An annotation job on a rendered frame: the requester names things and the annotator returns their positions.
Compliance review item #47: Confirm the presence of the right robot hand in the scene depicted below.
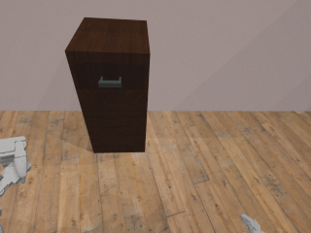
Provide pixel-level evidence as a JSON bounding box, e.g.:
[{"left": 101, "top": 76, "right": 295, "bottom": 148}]
[{"left": 240, "top": 214, "right": 264, "bottom": 233}]

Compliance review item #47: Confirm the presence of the cabinet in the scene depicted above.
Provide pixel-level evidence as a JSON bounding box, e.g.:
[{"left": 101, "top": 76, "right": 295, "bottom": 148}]
[{"left": 65, "top": 17, "right": 151, "bottom": 153}]

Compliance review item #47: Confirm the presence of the handle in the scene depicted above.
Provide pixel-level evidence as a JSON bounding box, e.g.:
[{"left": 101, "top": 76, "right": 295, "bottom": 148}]
[{"left": 98, "top": 77, "right": 121, "bottom": 88}]

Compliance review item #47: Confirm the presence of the drawer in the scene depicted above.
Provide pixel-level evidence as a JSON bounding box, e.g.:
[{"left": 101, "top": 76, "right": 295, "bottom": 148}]
[{"left": 73, "top": 61, "right": 145, "bottom": 90}]

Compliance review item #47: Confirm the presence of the left robot hand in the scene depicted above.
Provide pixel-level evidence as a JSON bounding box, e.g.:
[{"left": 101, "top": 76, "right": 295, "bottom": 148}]
[{"left": 0, "top": 136, "right": 32, "bottom": 197}]

